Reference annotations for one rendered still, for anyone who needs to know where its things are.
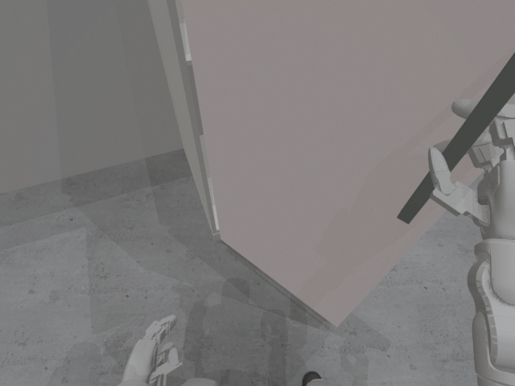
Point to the handle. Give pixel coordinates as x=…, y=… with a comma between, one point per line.
x=498, y=94

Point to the robot right forearm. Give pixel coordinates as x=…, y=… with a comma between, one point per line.
x=491, y=282

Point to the fridge door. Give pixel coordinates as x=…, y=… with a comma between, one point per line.
x=318, y=116

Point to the robot left hand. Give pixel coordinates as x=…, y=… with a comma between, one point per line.
x=147, y=362

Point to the robot right hand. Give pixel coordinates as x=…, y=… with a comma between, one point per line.
x=494, y=151

